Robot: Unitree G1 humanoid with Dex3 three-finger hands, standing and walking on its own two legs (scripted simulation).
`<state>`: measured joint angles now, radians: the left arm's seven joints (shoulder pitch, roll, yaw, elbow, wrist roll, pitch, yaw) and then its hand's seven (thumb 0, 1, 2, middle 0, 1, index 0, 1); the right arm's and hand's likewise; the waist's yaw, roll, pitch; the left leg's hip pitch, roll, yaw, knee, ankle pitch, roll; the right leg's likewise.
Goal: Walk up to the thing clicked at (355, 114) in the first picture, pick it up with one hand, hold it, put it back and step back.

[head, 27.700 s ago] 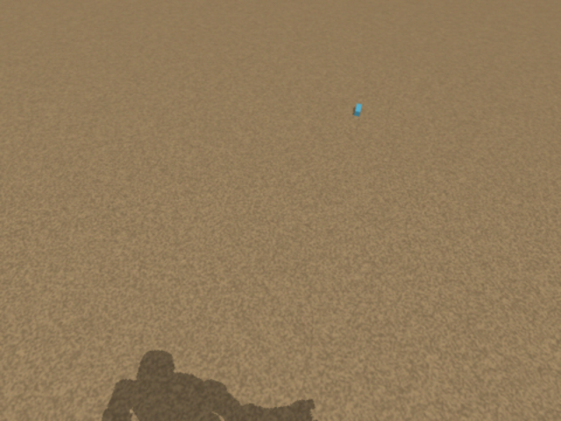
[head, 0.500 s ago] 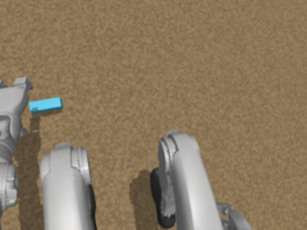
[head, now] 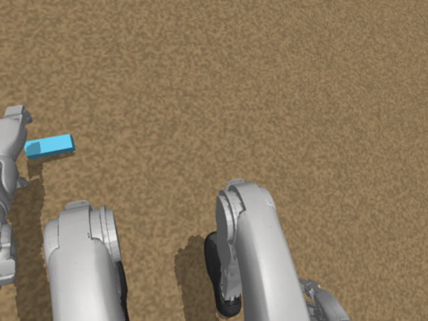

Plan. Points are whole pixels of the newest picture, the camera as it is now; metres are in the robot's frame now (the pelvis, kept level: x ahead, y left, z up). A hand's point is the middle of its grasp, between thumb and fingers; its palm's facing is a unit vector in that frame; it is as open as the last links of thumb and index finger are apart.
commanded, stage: rise first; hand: left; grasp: from above
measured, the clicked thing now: (50, 146) +0.47 +0.28 -0.30
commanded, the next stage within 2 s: approach in 1.32 s
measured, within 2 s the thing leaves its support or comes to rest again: neither
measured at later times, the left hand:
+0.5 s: hand (8, 151) +0.43 +0.31 -0.19, palm faces -0.44 -0.11 -0.89, open 13.0 cm
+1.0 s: hand (6, 151) +0.43 +0.31 -0.18, palm faces -0.45 -0.10 -0.89, open 12.7 cm
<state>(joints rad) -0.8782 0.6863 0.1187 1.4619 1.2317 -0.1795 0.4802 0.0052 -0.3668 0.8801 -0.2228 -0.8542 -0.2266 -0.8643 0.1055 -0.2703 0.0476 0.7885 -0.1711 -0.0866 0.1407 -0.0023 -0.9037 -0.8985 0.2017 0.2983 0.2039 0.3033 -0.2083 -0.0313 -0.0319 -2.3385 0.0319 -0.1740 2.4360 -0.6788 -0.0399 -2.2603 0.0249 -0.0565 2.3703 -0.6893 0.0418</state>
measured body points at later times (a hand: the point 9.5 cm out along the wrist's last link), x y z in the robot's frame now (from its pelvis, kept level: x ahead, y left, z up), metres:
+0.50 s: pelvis +0.00 +0.00 -0.01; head +0.24 +0.08 +0.37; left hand +0.45 +0.31 -0.14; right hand +0.06 -0.27 -0.11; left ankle +0.08 +0.14 -0.29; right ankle +0.10 -0.13 -0.29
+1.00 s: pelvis +0.00 +0.00 +0.00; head +0.23 +0.07 +0.38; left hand +0.45 +0.31 -0.13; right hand +0.06 -0.27 -0.11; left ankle +0.08 +0.14 -0.29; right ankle +0.10 -0.13 -0.29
